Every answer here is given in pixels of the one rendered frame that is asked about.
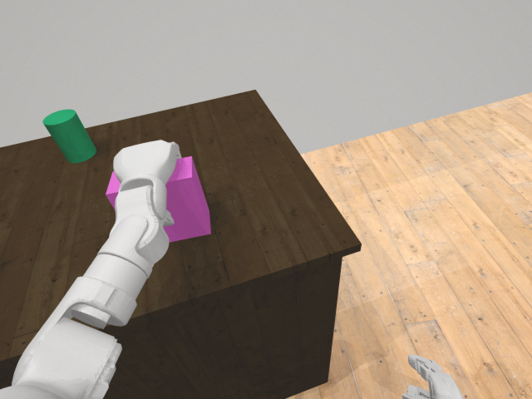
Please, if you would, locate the right robot hand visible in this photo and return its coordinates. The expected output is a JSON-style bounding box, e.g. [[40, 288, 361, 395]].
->
[[402, 354, 464, 399]]

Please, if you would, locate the left robot upper arm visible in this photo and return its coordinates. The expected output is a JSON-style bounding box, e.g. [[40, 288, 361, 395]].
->
[[0, 317, 122, 399]]

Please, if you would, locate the table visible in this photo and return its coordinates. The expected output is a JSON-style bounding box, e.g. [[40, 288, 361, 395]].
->
[[0, 90, 362, 399]]

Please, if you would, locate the robot left forearm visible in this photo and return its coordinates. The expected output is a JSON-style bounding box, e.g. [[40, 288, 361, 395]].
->
[[12, 174, 170, 386]]

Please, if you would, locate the sponge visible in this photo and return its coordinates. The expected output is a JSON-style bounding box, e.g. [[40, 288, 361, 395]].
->
[[106, 156, 211, 242]]

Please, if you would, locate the left robot hand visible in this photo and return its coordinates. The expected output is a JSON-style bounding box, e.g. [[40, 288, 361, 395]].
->
[[113, 140, 182, 227]]

